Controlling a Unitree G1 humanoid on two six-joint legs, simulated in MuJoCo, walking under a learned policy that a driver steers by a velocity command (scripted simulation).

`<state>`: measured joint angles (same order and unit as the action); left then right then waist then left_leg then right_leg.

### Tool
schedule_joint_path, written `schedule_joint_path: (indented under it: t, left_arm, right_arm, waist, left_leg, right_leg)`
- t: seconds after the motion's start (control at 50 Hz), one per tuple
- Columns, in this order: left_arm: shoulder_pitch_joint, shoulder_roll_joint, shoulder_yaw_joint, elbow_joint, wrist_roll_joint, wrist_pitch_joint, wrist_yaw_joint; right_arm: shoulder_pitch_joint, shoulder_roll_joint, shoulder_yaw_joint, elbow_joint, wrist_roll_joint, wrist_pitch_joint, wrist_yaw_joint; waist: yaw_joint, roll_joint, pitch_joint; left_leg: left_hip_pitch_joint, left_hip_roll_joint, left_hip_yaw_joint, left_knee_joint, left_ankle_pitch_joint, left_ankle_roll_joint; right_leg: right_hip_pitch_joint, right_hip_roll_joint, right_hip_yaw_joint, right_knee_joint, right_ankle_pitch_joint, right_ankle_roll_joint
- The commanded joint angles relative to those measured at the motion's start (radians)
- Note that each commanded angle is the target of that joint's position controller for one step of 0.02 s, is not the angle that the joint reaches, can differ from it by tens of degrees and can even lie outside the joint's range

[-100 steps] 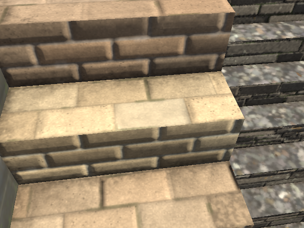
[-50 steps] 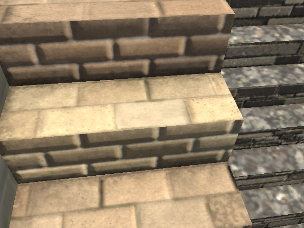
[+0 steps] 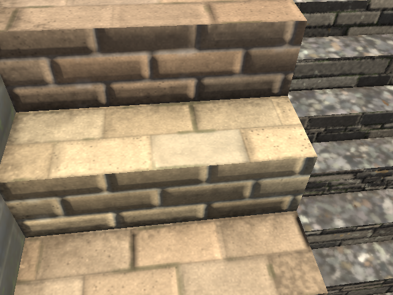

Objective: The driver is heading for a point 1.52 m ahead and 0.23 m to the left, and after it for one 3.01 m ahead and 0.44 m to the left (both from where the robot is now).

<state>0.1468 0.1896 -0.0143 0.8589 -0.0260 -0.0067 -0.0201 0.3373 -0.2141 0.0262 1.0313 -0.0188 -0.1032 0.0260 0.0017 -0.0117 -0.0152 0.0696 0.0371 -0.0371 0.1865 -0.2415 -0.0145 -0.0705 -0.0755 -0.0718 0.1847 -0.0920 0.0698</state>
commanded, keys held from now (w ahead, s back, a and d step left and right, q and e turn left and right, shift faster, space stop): w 0.96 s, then no key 0.04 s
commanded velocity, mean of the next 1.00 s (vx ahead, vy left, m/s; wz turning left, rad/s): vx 0.50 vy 0.00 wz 0.00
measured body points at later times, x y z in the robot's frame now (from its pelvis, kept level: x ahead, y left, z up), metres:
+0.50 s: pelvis +0.00 +0.00 +0.00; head -0.01 +0.01 +0.45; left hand +0.13 +0.22 -0.13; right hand +0.02 -0.25 -0.14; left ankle -0.09 +0.13 -0.75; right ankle +0.00 -0.17 -0.75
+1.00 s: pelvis +0.00 +0.00 +0.00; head -0.01 +0.01 +0.45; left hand +0.13 +0.22 -0.13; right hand +0.02 -0.25 -0.14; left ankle -0.09 +0.13 -0.75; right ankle +0.00 -0.17 -0.75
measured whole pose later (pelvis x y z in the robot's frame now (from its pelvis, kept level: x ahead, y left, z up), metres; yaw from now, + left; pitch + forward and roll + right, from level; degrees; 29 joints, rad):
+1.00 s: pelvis +0.00 +0.00 +0.00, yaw +0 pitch -1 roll -1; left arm 0.16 0.19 -0.02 0.85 -0.02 0.00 -0.02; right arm 0.33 -0.22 0.03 1.04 -0.02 -0.10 0.03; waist 0.00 -0.01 -0.01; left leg 0.07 0.04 -0.04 0.18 -0.24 -0.02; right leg -0.06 -0.07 -0.07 0.16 -0.08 0.07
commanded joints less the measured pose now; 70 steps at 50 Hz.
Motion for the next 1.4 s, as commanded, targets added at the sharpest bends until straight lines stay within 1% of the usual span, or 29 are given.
schedule_joint_path:
  t: [0.02,0.16,0.18,0.22,0.26,0.3,0.34,0.36,0.38,0.42,0.44,0.46,0.5,0.58,0.7,0.72,0.76,0.78,0.8,0.82,0.84,0.86,0.88,0.96,1.02,1.04,1.3,1.32,1.4]
  left_arm:
    - [-0.06,0.076,0.017,-0.068,-0.001,-0.015,0.004]
    - [-0.049,0.079,0.02,-0.063,0.003,-0.012,0.003]
    - [-0.036,0.074,0.015,-0.066,0.008,-0.01,0.001]
    - [-0.049,0.08,0.02,-0.064,0.003,-0.011,0.003]
    - [-0.036,0.074,0.015,-0.064,0.009,-0.009,0.0]
    - [-0.05,0.08,0.019,-0.065,0.002,-0.01,0.003]
    - [-0.038,0.074,0.014,-0.065,0.008,-0.008,0.0]
    - [-0.051,0.081,0.02,-0.063,0.0,-0.01,0.001]
    - [-0.036,0.079,0.014,-0.062,-0.001,-0.013,0.001]
    - [-0.05,0.075,0.016,-0.058,-0.006,-0.016,0.005]
    - [-0.047,0.07,0.011,-0.063,-0.003,-0.015,0.004]
    - [-0.063,0.073,0.014,-0.066,-0.002,-0.016,0.004]
    - [-0.056,0.08,0.017,-0.066,0.004,-0.015,0.006]
    - [-0.023,0.079,0.015,-0.063,0.01,-0.01,-0.001]
    - [-0.028,0.076,0.012,-0.069,0.005,-0.01,-0.003]
    - [-0.03,0.076,0.013,-0.063,0.001,-0.012,-0.001]
    - [-0.036,0.072,0.01,-0.065,-0.001,-0.014,0.002]
    - [-0.045,0.077,0.014,-0.06,-0.004,-0.016,0.005]
    - [-0.038,0.073,0.01,-0.067,-0.001,-0.016,0.004]
    - [-0.049,0.079,0.014,-0.06,-0.004,-0.018,0.007]
    - [-0.043,0.07,0.008,-0.076,0.002,-0.016,0.003]
    - [-0.055,0.077,0.014,-0.069,0.005,-0.016,0.006]
    - [-0.031,0.078,0.011,-0.072,0.01,-0.013,0.004]
    - [-0.016,0.081,0.014,-0.067,0.01,-0.009,-0.001]
    - [0.014,0.09,0.017,-0.047,0.012,-0.005,-0.005]
    - [0.02,0.096,0.019,-0.037,0.004,-0.007,-0.006]
    - [0.046,0.088,0.023,-0.002,-0.004,0.014,-0.004]
    - [0.04,0.101,0.028,-0.009,-0.004,0.016,-0.003]
    - [0.058,0.098,0.031,-0.008,-0.007,0.017,0.0]
  right_arm:
    - [0.051,-0.105,-0.017,-0.024,0.001,-0.009,-0.001]
    - [0.061,-0.113,-0.018,-0.017,0.003,-0.011,0.0]
    - [0.048,-0.115,-0.018,-0.017,0.002,-0.009,-0.001]
    - [0.061,-0.114,-0.018,-0.016,0.002,-0.01,0.0]
    - [0.051,-0.117,-0.018,-0.017,0.002,-0.007,-0.002]
    - [0.058,-0.114,-0.017,-0.015,0.001,-0.01,0.0]
    - [0.047,-0.117,-0.018,-0.017,0.002,-0.007,-0.001]
    - [0.059,-0.114,-0.017,-0.017,0.0,-0.008,-0.001]
    - [0.05,-0.123,-0.024,-0.017,0.006,-0.007,-0.008]
    - [0.053,-0.113,-0.023,-0.02,0.008,-0.009,-0.012]
    - [0.037,-0.108,-0.022,-0.024,0.005,-0.008,-0.012]
    - [0.045,-0.108,-0.02,-0.027,-0.001,-0.009,-0.006]
    - [0.051,-0.108,-0.018,-0.02,0.001,-0.012,0.0]
    - [0.057,-0.125,-0.02,-0.013,0.004,-0.007,-0.001]
    - [0.046,-0.122,-0.022,-0.017,0.0,-0.004,-0.003]
    - [0.048,-0.123,-0.025,-0.016,0.006,-0.005,-0.01]
    - [0.043,-0.116,-0.024,-0.019,0.006,-0.006,-0.013]
    - [0.054,-0.115,-0.025,-0.018,0.007,-0.008,-0.013]
    - [0.036,-0.111,-0.024,-0.021,0.005,-0.008,-0.012]
    - [0.051,-0.114,-0.026,-0.02,0.007,-0.009,-0.012]
    - [0.027,-0.108,-0.021,-0.026,-0.001,-0.009,-0.005]
    - [0.044,-0.109,-0.02,-0.021,0.001,-0.011,-0.001]
    - [0.041,-0.114,-0.02,-0.018,0.002,-0.01,0.0]
    - [0.053,-0.126,-0.021,-0.012,0.004,-0.007,-0.001]
    - [0.08,-0.141,-0.027,0.002,0.004,-0.002,0.002]
    - [0.092,-0.152,-0.035,0.004,0.008,0.0,-0.006]
    - [0.127,-0.15,-0.058,-0.003,0.009,0.017,-0.007]
    - [0.124,-0.15,-0.06,0.0,0.01,0.011,-0.01]
    - [0.13,-0.149,-0.066,-0.001,0.012,0.009,-0.012]
  waist:
    - [-0.001,0.026,0.036]
    - [0.002,0.018,0.017]
    - [0.008,0.009,0.019]
    - [0.002,0.018,0.014]
    - [0.004,0.01,0.013]
    - [0.002,0.021,0.016]
    - [0.004,0.012,0.019]
    - [-0.001,0.021,0.014]
    - [0.004,0.001,0.019]
    - [0.001,0.017,0.035]
    - [0.005,0.012,0.049]
    - [-0.003,0.034,0.044]
    - [0.001,0.036,0.04]
    - [0.005,0.018,0.009]
    - [0.003,0.014,0.012]
    - [0.002,0.002,0.019]
    - [0.002,0.01,0.036]
    - [-0.002,0.022,0.036]
    - [0.006,0.017,0.05]
    - [-0.002,0.025,0.041]
    - [0.007,0.033,0.052]
    - [0.0,0.042,0.045]
    - [0.007,0.029,0.038]
    - [0.005,0.019,0.007]
    - [0.002,0.013,0.009]
    - [-0.002,-0.006,0.004]
    - [0.002,0.023,0.053]
    - [0.004,0.03,0.055]
    - [0.007,0.027,0.072]
  left_leg:
    - [-0.09,0.084,-0.049,-0.013,0.334,0.086]
    - [-0.084,0.084,-0.047,-0.006,0.376,0.082]
    - [-0.079,0.093,-0.05,-0.005,0.42,0.074]
    - [-0.081,0.085,-0.046,-0.006,0.377,0.08]
    - [-0.076,0.094,-0.05,-0.005,0.423,0.072]
    - [-0.083,0.085,-0.046,-0.008,0.361,0.08]
    - [-0.078,0.094,-0.05,-0.008,0.404,0.071]
    - [-0.08,0.085,-0.048,-0.01,0.356,0.078]
    - [-0.092,0.092,-0.044,-0.013,0.324,0.074]
    - [-0.114,0.082,-0.044,-0.02,0.239,0.085]
    - [-0.115,0.088,-0.047,-0.02,0.275,0.078]
    - [-0.108,0.082,-0.05,-0.017,0.29,0.083]
    - [-0.095,0.083,-0.049,-0.008,0.361,0.082]
    - [-0.07,0.095,-0.051,-0.001,0.452,0.07]
    - [-0.077,0.093,-0.05,-0.01,0.373,0.069]
    - [-0.091,0.093,-0.045,-0.015,0.324,0.072]
    - [-0.104,0.09,-0.046,-0.02,0.293,0.073]
    - [-0.112,0.082,-0.044,-0.021,0.252,0.081]
    - [-0.112,0.089,-0.046,-0.021,0.283,0.076]
    - [-0.119,0.082,-0.045,-0.019,0.252,0.082]
    - [-0.104,0.09,-0.054,-0.017,0.332,0.075]
    - [-0.1,0.084,-0.051,-0.012,0.35,0.08]
    - [-0.087,0.093,-0.053,-0.007,0.418,0.073]
    - [-0.069,0.095,-0.05,-0.002,0.442,0.069]
    - [-0.059,0.096,-0.048,0.003,0.49,0.058]
    - [-0.067,0.096,-0.044,-0.001,0.454,0.055]
    - [-0.123,0.098,-0.056,-0.002,0.338,0.041]
    - [-0.134,0.098,-0.055,-0.01,0.306,0.045]
    - [-0.15,0.097,-0.056,-0.01,0.258,0.044]
  right_leg:
    - [0.032,-0.049,0.038,0.0,0.171,-0.081]
    - [0.057,-0.051,0.033,0.01,0.232,-0.08]
    - [0.059,-0.056,0.047,0.0,0.25,-0.074]
    - [0.06,-0.051,0.032,0.009,0.233,-0.079]
    - [0.066,-0.057,0.045,-0.001,0.25,-0.073]
    - [0.058,-0.051,0.032,0.004,0.216,-0.079]
    - [0.061,-0.057,0.045,-0.007,0.231,-0.074]
    - [0.059,-0.051,0.032,0.002,0.202,-0.079]
    - [0.057,-0.056,0.042,0.003,0.173,-0.07]
    - [0.039,-0.05,0.033,0.008,0.1,-0.074]
    - [0.03,-0.054,0.048,-0.003,0.119,-0.069]
    - [0.026,-0.047,0.034,0.001,0.116,-0.074]
    - [0.036,-0.051,0.035,0.0,0.2,-0.08]
    - [0.071,-0.057,0.044,0.003,0.27,-0.073]
    - [0.06,-0.055,0.042,-0.005,0.189,-0.069]
    - [0.059,-0.056,0.042,-0.001,0.165,-0.067]
    - [0.045,-0.055,0.047,-0.004,0.134,-0.067]
    - [0.043,-0.051,0.033,0.004,0.105,-0.072]
    - [0.032,-0.054,0.049,-0.005,0.12,-0.068]
    - [0.038,-0.05,0.033,0.006,0.099,-0.073]
    - [0.021,-0.052,0.051,-0.01,0.133,-0.068]
    - [0.033,-0.051,0.037,-0.006,0.174,-0.078]
    - [0.043,-0.056,0.05,-0.009,0.226,-0.073]
    - [0.072,-0.058,0.045,-0.001,0.259,-0.072]
    - [0.075,-0.064,0.043,0.004,0.339,-0.074]
    - [0.077,-0.068,0.038,0.015,0.336,-0.07]
    - [0.035,-0.077,0.044,-0.004,0.194,-0.058]
    - [0.033,-0.078,0.038,-0.002,0.158,-0.061]
    - [0.014,-0.076,0.041,-0.005,0.097,-0.058]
